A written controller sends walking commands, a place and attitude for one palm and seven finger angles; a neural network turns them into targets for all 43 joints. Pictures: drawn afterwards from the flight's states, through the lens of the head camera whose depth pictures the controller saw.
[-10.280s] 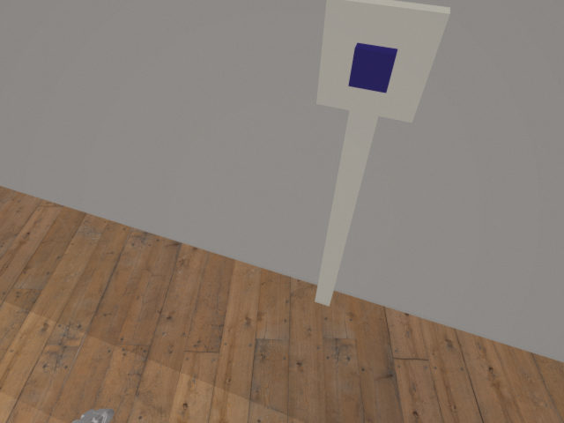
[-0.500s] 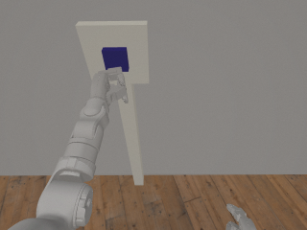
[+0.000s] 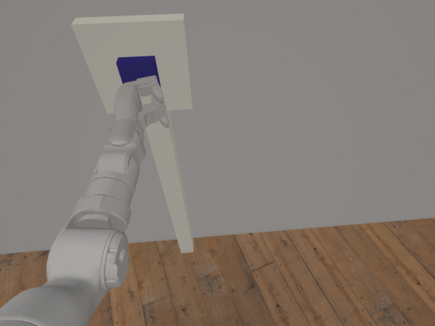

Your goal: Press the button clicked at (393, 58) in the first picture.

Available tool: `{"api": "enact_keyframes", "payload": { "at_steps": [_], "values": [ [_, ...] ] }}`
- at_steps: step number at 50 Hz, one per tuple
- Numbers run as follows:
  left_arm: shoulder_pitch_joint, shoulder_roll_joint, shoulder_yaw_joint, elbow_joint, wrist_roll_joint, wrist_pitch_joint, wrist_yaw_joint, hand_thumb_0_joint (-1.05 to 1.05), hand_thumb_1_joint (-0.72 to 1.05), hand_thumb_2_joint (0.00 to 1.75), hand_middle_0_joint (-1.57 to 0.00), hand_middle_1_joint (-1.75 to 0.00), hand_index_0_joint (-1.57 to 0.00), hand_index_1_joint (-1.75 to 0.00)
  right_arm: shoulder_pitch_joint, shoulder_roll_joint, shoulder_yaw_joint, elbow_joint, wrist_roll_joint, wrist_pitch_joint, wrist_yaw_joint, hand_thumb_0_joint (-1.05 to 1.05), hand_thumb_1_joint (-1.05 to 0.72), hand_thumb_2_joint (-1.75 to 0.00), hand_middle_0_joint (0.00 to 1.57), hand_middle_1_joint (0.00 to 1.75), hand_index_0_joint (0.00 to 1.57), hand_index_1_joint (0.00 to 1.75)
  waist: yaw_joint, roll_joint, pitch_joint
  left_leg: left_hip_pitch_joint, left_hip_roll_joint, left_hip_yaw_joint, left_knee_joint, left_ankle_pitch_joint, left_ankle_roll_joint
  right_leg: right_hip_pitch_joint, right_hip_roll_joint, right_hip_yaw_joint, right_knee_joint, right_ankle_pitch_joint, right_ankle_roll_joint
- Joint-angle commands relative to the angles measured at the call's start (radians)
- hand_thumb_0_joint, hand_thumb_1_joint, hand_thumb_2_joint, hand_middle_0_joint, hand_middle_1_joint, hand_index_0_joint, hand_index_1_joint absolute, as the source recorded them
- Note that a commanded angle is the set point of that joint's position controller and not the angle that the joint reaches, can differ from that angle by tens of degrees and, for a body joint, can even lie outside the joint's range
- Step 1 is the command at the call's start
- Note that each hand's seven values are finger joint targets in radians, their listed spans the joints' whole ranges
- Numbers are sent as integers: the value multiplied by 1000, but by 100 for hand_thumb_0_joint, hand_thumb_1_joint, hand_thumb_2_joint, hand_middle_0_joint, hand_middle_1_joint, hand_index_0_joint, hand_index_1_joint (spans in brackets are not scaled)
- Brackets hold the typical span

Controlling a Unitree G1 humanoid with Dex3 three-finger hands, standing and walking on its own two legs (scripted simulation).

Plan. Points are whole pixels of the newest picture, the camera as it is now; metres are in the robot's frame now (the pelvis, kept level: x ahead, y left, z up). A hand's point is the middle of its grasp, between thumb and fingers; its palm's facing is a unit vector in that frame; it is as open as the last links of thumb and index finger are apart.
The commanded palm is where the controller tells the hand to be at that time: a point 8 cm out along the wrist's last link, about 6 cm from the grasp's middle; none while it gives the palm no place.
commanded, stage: press the button with the knuckle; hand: left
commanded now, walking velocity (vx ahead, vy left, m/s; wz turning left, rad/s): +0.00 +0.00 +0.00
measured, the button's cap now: (140, 75) +0.53 +0.14 +0.20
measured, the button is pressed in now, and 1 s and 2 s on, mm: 0 13 0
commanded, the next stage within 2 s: hold the button down briefly in 0.66 s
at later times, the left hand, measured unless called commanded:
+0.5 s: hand (162, 99) +0.49 +0.10 +0.18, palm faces +0.05 -1.00 -0.01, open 3.0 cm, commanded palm +0.48 +0.16 +0.17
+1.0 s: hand (161, 97) +0.49 +0.10 +0.18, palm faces +0.05 -1.00 -0.01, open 3.0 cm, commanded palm +0.50 +0.16 +0.17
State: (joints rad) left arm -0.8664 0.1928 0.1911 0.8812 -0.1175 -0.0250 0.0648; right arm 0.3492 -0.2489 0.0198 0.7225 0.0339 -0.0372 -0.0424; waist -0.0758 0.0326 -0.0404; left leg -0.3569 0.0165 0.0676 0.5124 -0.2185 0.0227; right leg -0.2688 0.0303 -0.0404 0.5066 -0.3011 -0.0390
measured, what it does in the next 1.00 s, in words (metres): stands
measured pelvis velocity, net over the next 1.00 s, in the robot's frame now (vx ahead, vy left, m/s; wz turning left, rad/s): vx -0.02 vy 0.00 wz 0.02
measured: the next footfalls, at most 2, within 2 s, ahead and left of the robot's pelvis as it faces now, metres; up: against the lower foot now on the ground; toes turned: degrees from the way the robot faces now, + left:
none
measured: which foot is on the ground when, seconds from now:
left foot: down 0.00-1.00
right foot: down 0.00-1.00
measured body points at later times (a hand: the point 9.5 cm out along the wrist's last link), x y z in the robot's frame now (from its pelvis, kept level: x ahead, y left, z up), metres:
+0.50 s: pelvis +0.00 +0.00 +0.00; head +0.03 -0.01 +0.44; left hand +0.48 +0.15 +0.18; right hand +0.06 -0.26 -0.13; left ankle +0.03 +0.11 -0.74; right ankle -0.03 -0.09 -0.74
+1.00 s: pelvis -0.02 +0.00 -0.01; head +0.03 +0.00 +0.44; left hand +0.49 +0.16 +0.18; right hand -0.02 -0.26 -0.13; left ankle +0.03 +0.11 -0.74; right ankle -0.03 -0.09 -0.74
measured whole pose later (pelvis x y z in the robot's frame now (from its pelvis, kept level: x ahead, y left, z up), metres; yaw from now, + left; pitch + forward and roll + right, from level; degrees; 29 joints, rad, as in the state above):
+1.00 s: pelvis -0.02 +0.00 -0.01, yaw +1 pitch +9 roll -1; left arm -1.16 0.31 0.22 1.28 -0.08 -0.19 0.05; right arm 0.43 -0.28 0.02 0.76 0.01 -0.10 -0.02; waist -0.15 0.04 -0.06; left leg -0.56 0.02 0.03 0.62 -0.22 0.03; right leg -0.45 0.03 -0.08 0.60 -0.31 -0.04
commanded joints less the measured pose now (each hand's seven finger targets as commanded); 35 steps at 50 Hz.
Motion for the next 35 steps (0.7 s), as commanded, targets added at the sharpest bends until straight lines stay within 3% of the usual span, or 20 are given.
{"api": "enact_keyframes", "payload": {
  "at_steps": [1,3,4,6,7,12,16,19,21,25,26,29,31,35],
  "values": [
    [-566,207,41,-210,7,-112,4,0,90,90,-130,-150,-130,-150,0,-130,-48,-116,-1,-52,-4,0,-90,-90,20,30,20,30,6,-67,-326,254,-13,-68,-7,199,29,-30,3,29,-71,300,18],
    [-585,189,25,-169,7,-115,-6,0,90,90,-130,-150,-130,-150,6,-129,-49,-111,1,-54,-2,0,-90,-90,20,30,20,30,-2,-47,-316,246,-14,-63,-5,191,29,-47,2,32,-72,302,20],
    [-592,221,48,-142,10,-116,-6,0,90,90,-130,-150,-130,-150,15,-134,-49,-103,-1,-52,-3,0,-90,-90,20,30,20,30,-3,-62,-313,234,-14,-65,-5,186,29,-44,2,31,-71,301,20],
    [-598,206,35,-135,12,-123,-12,0,90,90,-130,-150,-130,-150,28,-136,-51,-107,-2,-52,0,0,-90,-90,20,30,20,30,-5,-72,-336,235,-17,-65,1,200,30,-37,4,31,-64,319,21],
    [-613,186,17,-127,11,-125,-16,0,90,90,-130,-150,-130,-150,26,-133,-51,-106,0,-52,1,0,-90,-90,20,30,20,30,-13,-37,-333,245,-14,-63,3,206,28,-56,2,29,-60,323,21],
    [-682,201,28,-95,10,-146,-14,0,90,90,-130,-150,-130,-150,50,-138,-54,-94,-5,-54,6,0,-90,-90,20,30,20,30,-30,-61,-331,233,-16,-68,17,204,31,-75,3,31,-56,326,25],
    [-723,262,66,-38,17,-154,-13,0,90,90,-130,-150,-130,-150,69,-146,-51,-81,-8,-50,5,0,-90,-90,20,30,20,30,-40,-94,-319,190,-21,-71,25,166,36,-77,1,38,-58,307,29],
    [-760,237,34,-26,23,-163,-19,0,90,90,-130,-150,-130,-150,67,-141,-49,-83,-7,-52,6,0,-90,-90,20,30,20,30,-52,-39,-326,200,-21,-71,30,163,33,-101,-2,41,-52,303,29],
    [-789,235,34,-18,18,-176,-20,0,90,90,-130,-150,-130,-150,80,-144,-50,-77,-9,-54,8,0,-90,-90,20,30,20,30,-62,-62,-334,201,-21,-77,37,160,34,-109,1,39,-51,292,30],
    [-815,253,43,27,15,-182,-21,0,90,90,-130,-150,-130,-150,87,-150,-48,-71,-9,-59,9,0,-90,-90,20,30,20,30,-72,-47,-325,182,-20,-80,40,130,32,-135,1,43,-50,264,32],
    [-821,260,47,48,16,-183,-19,0,90,90,-130,-150,-130,-150,95,-153,-48,-67,-10,-59,7,0,-90,-90,20,30,20,30,-81,-77,-311,164,-20,-81,41,112,35,-140,1,43,-54,247,35],
    [-856,278,36,75,23,-185,-18,0,90,90,-130,-150,-130,-150,100,-159,-46,-62,-9,-60,7,0,-90,-90,20,30,20,30,-98,-55,-288,129,-17,-82,37,50,34,-166,-4,52,-62,188,37],
    [-885,278,41,70,28,-199,-13,0,90,90,-130,-150,-130,-150,113,-160,-49,-60,-13,-64,11,0,-90,-90,20,30,20,30,-99,-32,-331,154,-17,-91,47,69,33,-175,-1,46,-49,186,33],
    [-920,246,9,93,21,-212,-12,0,90,90,-130,-150,-130,-150,128,-163,-49,-49,-14,-74,13,0,-90,-90,20,30,20,30,-121,-21,-326,164,-9,-99,47,42,29,-222,3,42,-51,141,34]
  ]
}}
